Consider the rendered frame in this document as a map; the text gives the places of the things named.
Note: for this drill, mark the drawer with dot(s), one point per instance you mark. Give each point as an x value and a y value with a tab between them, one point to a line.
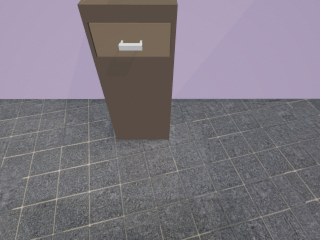
155	39

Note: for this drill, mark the handle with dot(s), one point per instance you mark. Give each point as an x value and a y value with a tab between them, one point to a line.
130	46

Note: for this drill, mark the cabinet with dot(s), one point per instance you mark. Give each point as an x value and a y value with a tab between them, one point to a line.
137	89

